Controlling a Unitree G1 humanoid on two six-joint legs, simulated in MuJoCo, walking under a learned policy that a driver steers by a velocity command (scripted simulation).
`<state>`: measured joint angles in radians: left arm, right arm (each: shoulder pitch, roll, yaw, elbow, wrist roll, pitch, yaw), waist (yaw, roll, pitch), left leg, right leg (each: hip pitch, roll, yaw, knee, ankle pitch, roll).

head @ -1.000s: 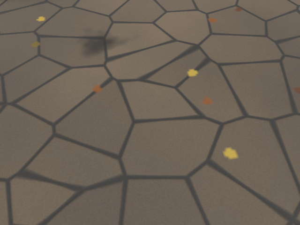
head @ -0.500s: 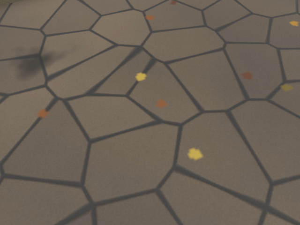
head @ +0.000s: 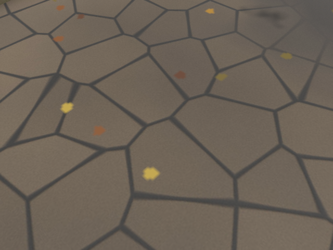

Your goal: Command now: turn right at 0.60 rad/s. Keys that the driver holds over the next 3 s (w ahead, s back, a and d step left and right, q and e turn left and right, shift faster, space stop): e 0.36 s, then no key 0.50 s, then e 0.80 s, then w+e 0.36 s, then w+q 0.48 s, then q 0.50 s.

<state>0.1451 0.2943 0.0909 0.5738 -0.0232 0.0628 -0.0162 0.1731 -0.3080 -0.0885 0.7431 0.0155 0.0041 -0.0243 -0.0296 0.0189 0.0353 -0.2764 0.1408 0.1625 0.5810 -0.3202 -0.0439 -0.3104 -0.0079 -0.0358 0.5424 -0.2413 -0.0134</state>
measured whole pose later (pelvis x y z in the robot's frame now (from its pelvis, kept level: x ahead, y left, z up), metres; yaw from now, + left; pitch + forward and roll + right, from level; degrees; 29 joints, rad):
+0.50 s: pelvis +0.01 +0.01 +0.00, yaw -16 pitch +2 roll +0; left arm 0.14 0.32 0.08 0.60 -0.01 0.04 0.02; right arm 0.16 -0.27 -0.07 0.68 -0.03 -0.02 0.00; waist 0.00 -0.04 0.02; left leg -0.32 -0.03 -0.03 0.54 -0.26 0.02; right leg -0.43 0.12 0.18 0.82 -0.48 0.01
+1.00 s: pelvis +0.00 -0.02 +0.00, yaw -20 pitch +0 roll +0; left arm 0.20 0.23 0.04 0.66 0.00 0.02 0.01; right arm 0.20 -0.27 -0.05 0.70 -0.02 -0.01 -0.02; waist -0.02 0.01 0.03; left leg -0.26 0.05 0.01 0.55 -0.28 -0.04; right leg -0.24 0.03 0.08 0.57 -0.33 0.00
